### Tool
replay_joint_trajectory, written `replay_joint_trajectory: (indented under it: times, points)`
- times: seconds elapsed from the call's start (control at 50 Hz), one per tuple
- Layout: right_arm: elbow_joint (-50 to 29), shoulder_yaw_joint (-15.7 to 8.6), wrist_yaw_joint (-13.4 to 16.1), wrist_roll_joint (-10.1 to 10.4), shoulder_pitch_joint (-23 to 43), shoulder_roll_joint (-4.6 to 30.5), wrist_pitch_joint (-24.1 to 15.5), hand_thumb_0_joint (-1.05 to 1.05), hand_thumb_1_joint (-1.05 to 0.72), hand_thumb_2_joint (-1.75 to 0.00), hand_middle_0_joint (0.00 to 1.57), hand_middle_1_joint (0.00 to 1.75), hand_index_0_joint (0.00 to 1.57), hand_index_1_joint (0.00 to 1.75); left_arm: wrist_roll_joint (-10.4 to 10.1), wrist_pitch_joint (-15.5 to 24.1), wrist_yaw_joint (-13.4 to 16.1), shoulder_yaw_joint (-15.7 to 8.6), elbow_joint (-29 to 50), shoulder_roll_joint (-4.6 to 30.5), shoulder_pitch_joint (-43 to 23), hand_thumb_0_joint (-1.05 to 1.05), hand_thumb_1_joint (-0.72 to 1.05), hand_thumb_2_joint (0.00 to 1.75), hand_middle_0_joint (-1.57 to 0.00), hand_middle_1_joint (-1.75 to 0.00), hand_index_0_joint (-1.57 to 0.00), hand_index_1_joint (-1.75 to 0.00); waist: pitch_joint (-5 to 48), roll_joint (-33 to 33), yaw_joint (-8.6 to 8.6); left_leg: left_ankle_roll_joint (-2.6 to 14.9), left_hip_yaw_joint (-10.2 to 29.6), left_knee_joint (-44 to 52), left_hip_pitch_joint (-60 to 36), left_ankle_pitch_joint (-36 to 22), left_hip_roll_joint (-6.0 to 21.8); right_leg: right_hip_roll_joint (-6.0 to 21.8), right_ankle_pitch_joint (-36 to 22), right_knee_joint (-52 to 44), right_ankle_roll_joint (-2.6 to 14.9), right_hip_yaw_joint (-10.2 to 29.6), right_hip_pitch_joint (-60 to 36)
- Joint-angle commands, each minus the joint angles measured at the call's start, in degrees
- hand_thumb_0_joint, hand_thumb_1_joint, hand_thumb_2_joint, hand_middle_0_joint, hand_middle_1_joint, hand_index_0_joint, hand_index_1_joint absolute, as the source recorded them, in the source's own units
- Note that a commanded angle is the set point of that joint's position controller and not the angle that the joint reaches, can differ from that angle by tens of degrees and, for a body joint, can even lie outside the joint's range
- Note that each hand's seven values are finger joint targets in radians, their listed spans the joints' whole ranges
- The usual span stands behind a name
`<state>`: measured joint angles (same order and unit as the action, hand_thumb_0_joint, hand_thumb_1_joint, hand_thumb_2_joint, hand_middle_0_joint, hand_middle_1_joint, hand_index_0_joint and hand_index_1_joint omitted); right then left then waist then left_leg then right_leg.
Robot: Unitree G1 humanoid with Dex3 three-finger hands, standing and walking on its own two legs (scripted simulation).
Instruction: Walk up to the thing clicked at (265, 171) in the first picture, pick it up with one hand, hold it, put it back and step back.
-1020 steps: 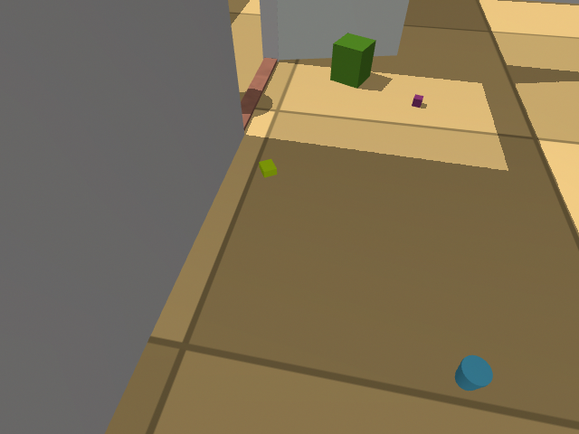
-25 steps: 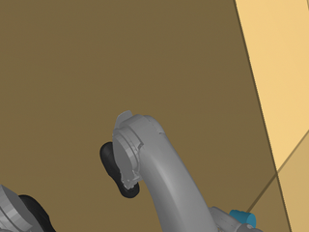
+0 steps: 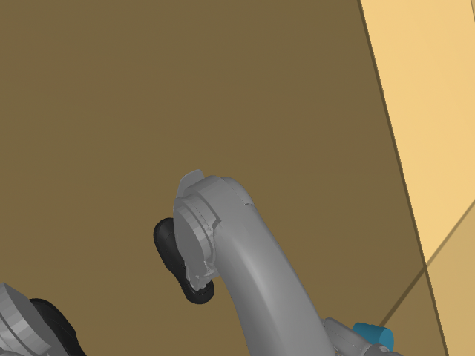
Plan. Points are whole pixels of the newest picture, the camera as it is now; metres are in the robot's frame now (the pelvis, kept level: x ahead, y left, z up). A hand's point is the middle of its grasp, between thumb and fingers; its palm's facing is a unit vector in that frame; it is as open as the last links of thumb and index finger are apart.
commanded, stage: settle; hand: left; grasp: from above
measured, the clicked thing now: out of the picture +0.46 +0.35 -0.31
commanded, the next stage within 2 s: lift in 0.78 s
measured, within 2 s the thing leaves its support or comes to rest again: leaves its support in 0.18 s
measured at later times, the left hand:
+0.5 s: hand out of the picture +0.46 +0.37 -0.21, palm faces -0.28 -0.30 -0.91, open 10.9 cm
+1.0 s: hand out of the picture +0.46 +0.36 -0.15, palm faces -0.26 -0.30 -0.92, open 10.9 cm
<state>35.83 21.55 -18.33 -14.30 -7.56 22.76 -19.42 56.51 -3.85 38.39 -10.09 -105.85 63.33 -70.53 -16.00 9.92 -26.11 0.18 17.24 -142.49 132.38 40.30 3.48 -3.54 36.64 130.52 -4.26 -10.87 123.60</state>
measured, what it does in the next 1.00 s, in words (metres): stands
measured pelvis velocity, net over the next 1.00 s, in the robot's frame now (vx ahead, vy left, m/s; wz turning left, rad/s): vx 0.01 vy -0.01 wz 0.11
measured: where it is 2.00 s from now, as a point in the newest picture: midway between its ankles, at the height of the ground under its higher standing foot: (137, 316)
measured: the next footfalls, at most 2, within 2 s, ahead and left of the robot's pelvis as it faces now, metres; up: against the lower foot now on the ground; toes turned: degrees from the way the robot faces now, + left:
none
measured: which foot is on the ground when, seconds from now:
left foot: down 0.00-1.00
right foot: down 0.00-1.00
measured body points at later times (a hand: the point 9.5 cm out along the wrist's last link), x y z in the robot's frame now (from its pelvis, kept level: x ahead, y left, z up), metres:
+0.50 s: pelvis +0.01 +0.00 +0.01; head +0.28 +0.12 +0.35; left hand +0.47 +0.38 -0.16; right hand +0.04 -0.25 -0.05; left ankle +0.07 +0.13 -0.29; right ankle +0.13 -0.12 -0.29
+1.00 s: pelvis +0.01 -0.01 +0.01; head +0.26 +0.08 +0.37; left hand +0.47 +0.37 -0.10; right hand +0.07 -0.27 -0.08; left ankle +0.07 +0.13 -0.29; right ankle +0.13 -0.12 -0.29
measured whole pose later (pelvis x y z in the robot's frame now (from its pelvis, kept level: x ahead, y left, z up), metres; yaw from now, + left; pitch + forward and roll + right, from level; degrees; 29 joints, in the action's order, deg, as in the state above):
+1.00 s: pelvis +0.01 -0.01 +0.01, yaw +6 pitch +35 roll -8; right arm 42.6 7.7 -14.9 -8.2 -11.6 18.8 -13.9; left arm 53.9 -12.4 25.1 -10.1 -85.1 42.2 -62.9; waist 0.4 -0.6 -16.8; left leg -0.9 9.6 -136.8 133.3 39.8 3.6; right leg -1.6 38.4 131.4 -2.1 -4.8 128.9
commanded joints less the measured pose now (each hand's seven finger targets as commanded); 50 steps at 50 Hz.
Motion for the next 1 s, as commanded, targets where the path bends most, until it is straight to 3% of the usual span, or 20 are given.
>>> replay_joint_trajectory:
  times: [0.0,0.16,0.28,0.36,0.38,0.42,0.44,0.48,0.5,0.54,0.6,0.64,0.72,0.74,0.78,0.8,0.86,0.88,0.9,0.98]
  points:
    - [2.7,-5.1,0.1,0.5,-12.5,19.4,0.4,0.00,-0.92,-0.91,0.20,0.30,0.20,0.30,0.0,0.0,1.9,0.8,6.5,11.4,-12.5,0.00,0.61,0.52,-1.03,-0.53,-1.04,-0.52,36.0,-34.8,-4.85,-0.92,-5.2,15.6,-29.4,-11.7,2.4,-2.1,-14.8,-10.6,4.64,-6.2,-21.4]
    - [3.2,-7.2,0.2,1.3,-13.8,18.9,1.0,0.00,-0.91,-0.91,0.20,0.30,0.20,0.30,0.3,-1.0,0.7,-0.5,12.0,12.1,-11.8,0.00,0.66,0.52,-1.08,-0.49,-1.08,-0.48,42.5,-38.0,-2.21,-1.03,-6.3,15.4,-31.9,-15.4,2.4,-2.2,-17.3,-10.7,4.87,-5.6,-23.0]
    - [4.3,-9.9,-0.1,2.5,-15.2,17.7,2.0,0.00,-0.91,-0.91,0.20,0.30,0.20,0.30,0.0,-3.5,-1.3,-1.4,18.3,9.0,-10.7,0.00,0.69,0.52,-1.09,-0.48,-1.10,-0.48,46.4,-40.9,0.04,-1.42,-6.9,16.7,-33.1,-16.7,2.1,-2.0,-17.4,-10.1,5.42,-5.2,-20.5]
    - [3.9,-11.5,-0.3,3.5,-15.1,16.2,2.2,0.00,-0.90,-0.90,0.20,0.30,0.20,0.30,-1.5,-5.7,-4.0,0.7,21.9,3.0,-9.6,0.00,0.72,0.51,-1.11,-0.49,-1.13,-0.48,47.3,-38.9,1.29,-0.93,-8.2,16.4,-31.9,-17.8,1.6,-2.3,-18.5,-10.9,5.36,-4.1,-20.2]
    - [5.3,-12.2,-0.3,3.6,-16.2,16.4,2.3,0.00,-0.90,-0.90,0.20,0.30,0.20,0.30,-1.9,-6.6,-4.8,0.2,18.5,2.3,-6.0,0.00,0.72,0.55,-1.12,-0.49,-1.12,-0.49,46.8,-37.3,1.74,-0.84,-8.3,17.0,-30.6,-16.6,1.4,-2.1,-17.4,-11.0,5.36,-4.1,-19.6]
    - [5.2,-13.2,-0.4,4.1,-16.1,15.7,2.6,0.00,-0.90,-0.90,0.20,0.30,0.20,0.30,-2.4,-6.9,-6.2,1.5,23.3,-0.7,-8.7,0.00,0.75,0.58,-1.13,-0.50,-1.14,-0.50,47.7,-38.5,2.36,-0.93,-8.4,17.8,-29.6,-15.0,1.2,-1.8,-15.9,-10.7,5.60,-3.7,-17.9]
    - [6.5,-13.8,-0.2,4.3,-17.3,16.1,2.8,0.00,-0.90,-0.90,0.20,0.30,0.20,0.30,-2.6,-7.8,-7.0,1.6,18.3,-1.7,-5.6,0.00,0.73,0.59,-1.12,-0.50,-1.13,-0.50,46.0,-35.9,1.94,-0.81,-8.1,18.2,-29.0,-13.7,1.2,-1.8,-14.9,-10.8,5.60,-3.8,-17.2]
    - [5.2,-14.3,-0.2,4.9,-15.8,15.3,3.0,0.00,-0.90,-0.90,0.20,0.30,0.20,0.30,-2.3,-7.1,-8.8,2.6,24.9,-2.4,-9.7,0.00,0.73,0.59,-1.13,-0.49,-1.13,-0.50,46.9,-35.8,2.89,-0.51,-8.2,18.2,-27.6,-11.5,0.8,-1.7,-12.7,-10.5,5.76,-3.3,-14.9]
    - [6.3,-13.9,0.1,4.9,-16.9,14.7,3.4,0.00,-0.90,-0.90,0.20,0.30,0.20,0.30,-2.2,-7.7,-9.6,2.9,17.7,-3.8,-4.7,0.00,0.73,0.60,-1.14,-0.49,-1.13,-0.49,45.4,-32.2,2.31,-0.15,-8.4,17.8,-25.7,-10.8,0.7,-1.9,-12.6,-10.8,5.49,-3.2,-16.2]
    - [6.6,-15.0,0.4,5.1,-17.3,14.7,3.7,0.00,-0.89,-0.90,0.20,0.30,0.20,0.30,-1.3,-6.6,-11.1,3.0,24.9,-2.9,-8.9,0.00,0.74,0.61,-1.14,-0.50,-1.14,-0.50,47.8,-33.3,3.04,0.19,-9.5,17.1,-25.7,-11.7,0.2,-1.6,-13.0,-10.8,5.46,-2.1,-16.7]
    - [6.8,-15.4,0.8,5.6,-17.4,13.6,4.4,0.00,-0.89,-0.90,0.20,0.30,0.20,0.30,-0.7,-5.7,-12.0,3.4,24.1,-5.0,-8.1,0.00,0.76,0.66,-1.17,-0.50,-1.16,-0.51,47.9,-31.7,3.83,0.11,-9.5,17.9,-26.5,-10.8,-0.1,-1.4,-11.7,-10.4,5.64,-2.0,-15.1]
    - [6.8,-15.3,1.2,5.7,-17.3,13.3,4.9,0.00,-0.89,-0.90,0.20,0.30,0.20,0.30,0.4,-5.0,-12.3,3.6,24.2,-4.3,-9.1,0.00,0.76,0.65,-1.17,-0.50,-1.16,-0.52,47.6,-30.3,3.67,0.50,-9.9,17.7,-24.8,-8.6,-0.4,-1.4,-9.6,-10.9,5.57,-1.3,-15.4]
    - [5.3,-16.9,2.3,6.2,-16.1,13.2,4.9,0.00,-0.89,-0.90,0.20,0.30,0.20,0.30,0.8,-4.7,-10.7,2.1,27.9,-4.2,-13.3,0.00,0.71,0.63,-1.11,-0.53,-1.10,-0.53,52.5,-32.0,5.96,0.03,-10.6,19.3,-28.3,-7.2,-0.8,-1.1,-7.4,-11.2,6.07,-0.8,-14.7]
    - [5.5,-17.1,2.7,6.2,-15.0,12.8,4.8,0.00,-0.89,-0.90,0.20,0.30,0.20,0.30,0.5,-5.2,-10.3,2.7,23.1,-5.8,-10.5,0.00,0.69,0.61,-1.11,-0.50,-1.10,-0.51,49.1,-30.5,5.54,0.06,-10.7,20.0,-26.7,-4.7,-0.8,-1.3,-5.0,-11.9,6.14,-0.4,-13.9]
    - [6.5,-17.5,3.4,6.2,-15.1,12.7,4.7,0.00,-0.89,-0.90,0.20,0.30,0.20,0.30,0.9,-5.5,-9.9,1.4,23.8,-3.6,-10.0,0.00,0.64,0.60,-1.07,-0.47,-1.06,-0.49,48.1,-30.4,6.36,0.12,-11.2,20.5,-26.1,-3.4,-1.1,-1.3,-3.2,-12.6,6.11,0.2,-12.9]
    - [6.7,-17.4,3.5,5.9,-15.9,12.5,4.6,0.00,-0.89,-0.90,0.20,0.30,0.20,0.30,0.8,-5.8,-10.0,1.5,25.5,-3.9,-11.6,0.00,0.64,0.60,-1.06,-0.48,-1.05,-0.49,50.1,-30.1,5.77,0.32,-11.6,19.7,-26.3,-4.7,-1.2,-1.1,-4.3,-12.5,5.98,0.4,-13.6]
    - [7.2,-18.1,3.6,6.2,-16.2,11.7,4.5,0.00,-0.92,-0.91,0.20,0.30,0.20,0.30,-1.0,-7.2,-9.6,1.4,27.1,-6.2,-12.6,0.00,0.72,0.54,-1.11,-0.55,-1.13,-0.53,54.6,-31.5,7.26,0.24,-12.6,20.0,-27.8,-8.9,-1.0,-0.7,-8.8,-12.0,5.90,0.5,-14.5]
    - [7.1,-18.3,3.7,6.2,-16.5,11.6,4.6,0.00,-0.88,-0.89,0.20,0.30,0.20,0.30,-1.7,-7.8,-9.8,1.2,26.1,-7.1,-11.2,0.00,0.64,0.58,-1.03,-0.47,-1.05,-0.46,55.8,-30.3,7.41,0.25,-12.7,19.5,-28.4,-10.7,-0.9,-0.7,-10.6,-12.1,5.73,0.6,-15.9]
    - [7.4,-18.4,3.7,6.4,-16.9,11.6,4.8,0.00,-0.92,-0.91,0.20,0.30,0.20,0.30,-1.6,-7.9,-9.9,0.1,30.6,-4.6,-13.5,0.00,0.68,0.52,-1.08,-0.53,-1.10,-0.51,59.0,-31.4,8.17,0.40,-13.1,18.9,-28.9,-13.4,-0.9,-0.5,-13.2,-11.8,5.58,0.8,-17.3]
    - [7.7,-20.3,3.8,7.7,-17.3,10.2,6.5,0.00,-0.91,-0.90,0.20,0.30,0.20,0.30,-2.7,-10.2,-12.3,0.3,32.7,-7.1,-10.1,0.00,0.73,0.49,-1.08,-0.51,-1.10,-0.48,65.7,-32.5,10.84,0.36,-14.3,19.4,-32.0,-18.4,-1.0,-0.4,-17.8,-11.8,5.75,1.8,-21.8]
